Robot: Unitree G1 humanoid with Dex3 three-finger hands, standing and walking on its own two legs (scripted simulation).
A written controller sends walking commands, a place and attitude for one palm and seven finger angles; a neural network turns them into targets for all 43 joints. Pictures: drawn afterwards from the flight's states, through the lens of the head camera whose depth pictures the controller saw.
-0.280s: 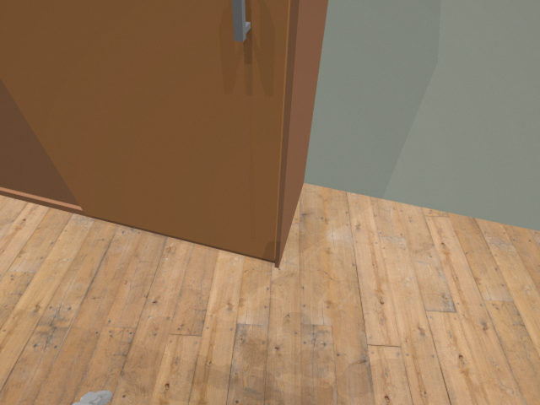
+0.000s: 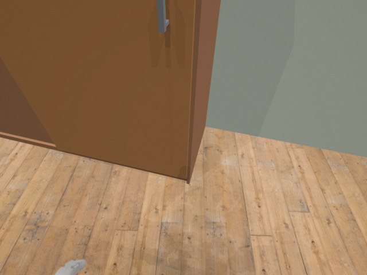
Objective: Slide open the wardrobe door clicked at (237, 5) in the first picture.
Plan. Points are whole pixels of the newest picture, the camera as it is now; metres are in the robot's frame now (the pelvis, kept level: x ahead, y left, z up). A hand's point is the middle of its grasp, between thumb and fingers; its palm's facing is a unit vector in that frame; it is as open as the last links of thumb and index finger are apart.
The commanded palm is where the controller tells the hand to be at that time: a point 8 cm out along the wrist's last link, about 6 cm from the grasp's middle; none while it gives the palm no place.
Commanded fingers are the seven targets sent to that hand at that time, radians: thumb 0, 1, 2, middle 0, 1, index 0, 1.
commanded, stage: stand and wait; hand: right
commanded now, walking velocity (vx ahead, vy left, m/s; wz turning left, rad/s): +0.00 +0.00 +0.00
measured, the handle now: (163, 1) +0.78 +0.11 +0.27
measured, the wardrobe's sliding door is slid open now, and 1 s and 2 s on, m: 0.00 0.00 0.00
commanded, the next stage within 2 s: look at it before walking up in 0.54 s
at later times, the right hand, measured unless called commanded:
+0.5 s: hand out of the picture +0.05 -0.23 -0.15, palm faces -0.03 +0.95 -0.32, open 7.4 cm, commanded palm none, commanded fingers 0.00 -0.90 -0.90 0.20 0.30 0.20 0.30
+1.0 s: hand out of the picture +0.07 -0.22 -0.15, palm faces -0.03 +0.95 -0.32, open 7.4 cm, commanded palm none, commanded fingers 0.00 -0.90 -0.90 0.20 0.30 0.20 0.30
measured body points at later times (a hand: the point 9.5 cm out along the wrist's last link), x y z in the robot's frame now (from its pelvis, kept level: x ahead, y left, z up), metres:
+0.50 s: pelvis -0.01 +0.01 +0.00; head -0.01 +0.02 +0.45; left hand +0.05 +0.30 -0.14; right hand +0.05 -0.28 -0.13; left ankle -0.01 +0.13 -0.74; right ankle -0.01 -0.11 -0.74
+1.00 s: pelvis +0.00 +0.02 +0.01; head +0.00 +0.02 +0.45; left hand +0.06 +0.31 -0.13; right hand +0.07 -0.27 -0.13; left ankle -0.01 +0.13 -0.74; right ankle -0.01 -0.11 -0.74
